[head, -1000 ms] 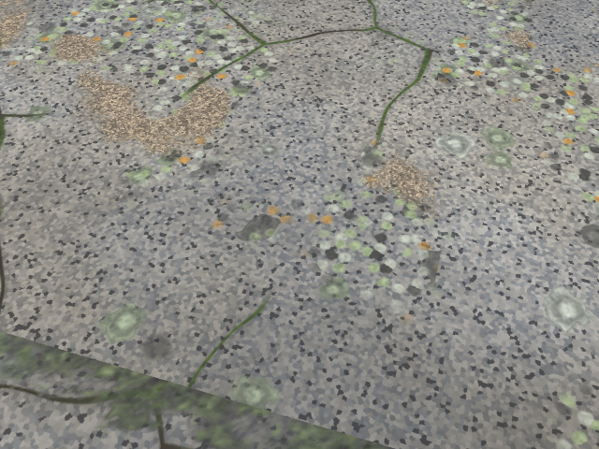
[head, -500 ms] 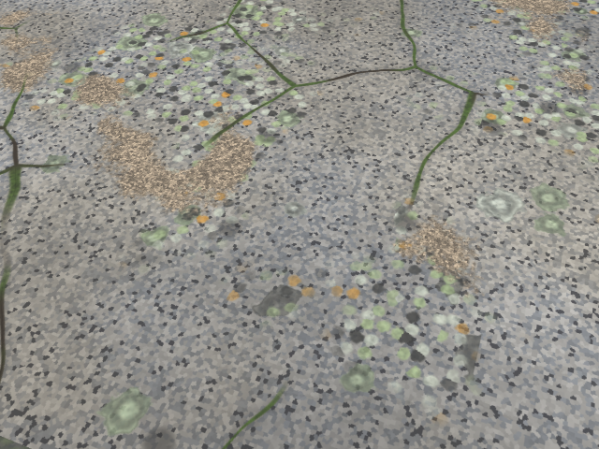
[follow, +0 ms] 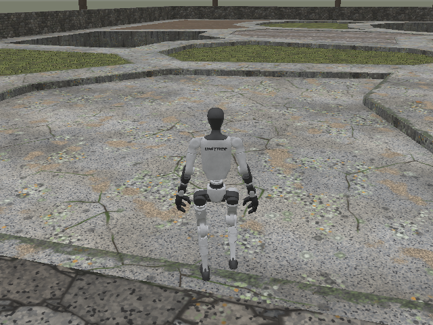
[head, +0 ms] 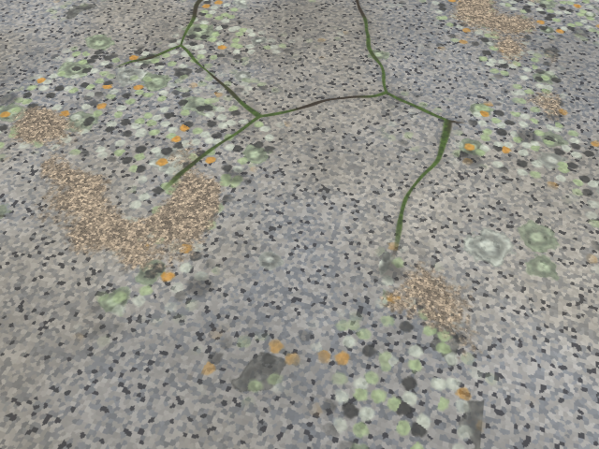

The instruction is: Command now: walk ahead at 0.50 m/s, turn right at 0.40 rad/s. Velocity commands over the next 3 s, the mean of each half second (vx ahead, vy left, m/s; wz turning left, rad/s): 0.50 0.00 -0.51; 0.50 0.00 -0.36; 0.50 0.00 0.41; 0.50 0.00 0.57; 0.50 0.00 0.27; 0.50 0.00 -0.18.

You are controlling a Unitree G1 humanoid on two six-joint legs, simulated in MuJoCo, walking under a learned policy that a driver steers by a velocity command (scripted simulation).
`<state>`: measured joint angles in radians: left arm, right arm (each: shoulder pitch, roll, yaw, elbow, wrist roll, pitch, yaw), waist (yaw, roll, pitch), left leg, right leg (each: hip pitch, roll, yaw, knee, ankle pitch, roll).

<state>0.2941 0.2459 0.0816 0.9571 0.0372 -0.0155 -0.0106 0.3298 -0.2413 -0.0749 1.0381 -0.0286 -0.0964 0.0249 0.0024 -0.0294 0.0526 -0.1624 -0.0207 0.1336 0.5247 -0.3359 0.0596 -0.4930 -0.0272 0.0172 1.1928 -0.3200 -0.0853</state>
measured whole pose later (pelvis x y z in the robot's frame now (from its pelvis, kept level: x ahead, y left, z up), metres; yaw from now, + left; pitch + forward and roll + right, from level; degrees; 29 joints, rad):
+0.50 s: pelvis +0.31 -0.04 -0.18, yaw -17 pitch +0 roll -2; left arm 0.20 0.22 0.06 0.95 0.03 -0.03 0.00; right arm 0.28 -0.19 -0.03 0.95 -0.04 -0.07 -0.01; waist -0.04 0.02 0.15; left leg -0.59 0.11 -0.02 1.53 -0.45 0.00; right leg -0.31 0.16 -0.06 0.56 -0.24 -0.15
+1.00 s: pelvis +0.58 -0.06 -0.15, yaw -26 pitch +1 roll +0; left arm 0.16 0.27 0.05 0.87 0.04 -0.03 -0.04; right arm 0.37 -0.22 -0.05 0.95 -0.01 -0.08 0.01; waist -0.04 -0.04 0.02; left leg -0.17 -0.02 0.02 0.35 -0.20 0.04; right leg -0.54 -0.04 0.01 0.89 -0.25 -0.02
